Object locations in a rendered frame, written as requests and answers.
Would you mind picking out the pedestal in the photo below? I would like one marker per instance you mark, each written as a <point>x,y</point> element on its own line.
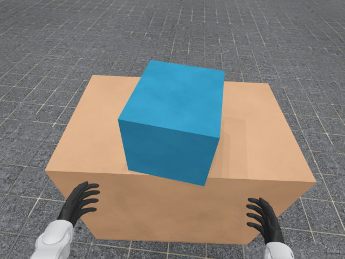
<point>257,156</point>

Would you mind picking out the carton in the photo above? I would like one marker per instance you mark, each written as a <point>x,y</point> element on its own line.
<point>170,126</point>

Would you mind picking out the left robot forearm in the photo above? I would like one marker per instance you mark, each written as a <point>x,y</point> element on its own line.
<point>55,242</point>

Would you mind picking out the left robot hand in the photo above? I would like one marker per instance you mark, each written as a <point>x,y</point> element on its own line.
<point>72,209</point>

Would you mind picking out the right robot hand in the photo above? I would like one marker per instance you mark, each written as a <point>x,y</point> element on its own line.
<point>270,228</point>

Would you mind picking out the right robot forearm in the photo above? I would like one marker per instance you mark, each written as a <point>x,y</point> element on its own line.
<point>277,250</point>

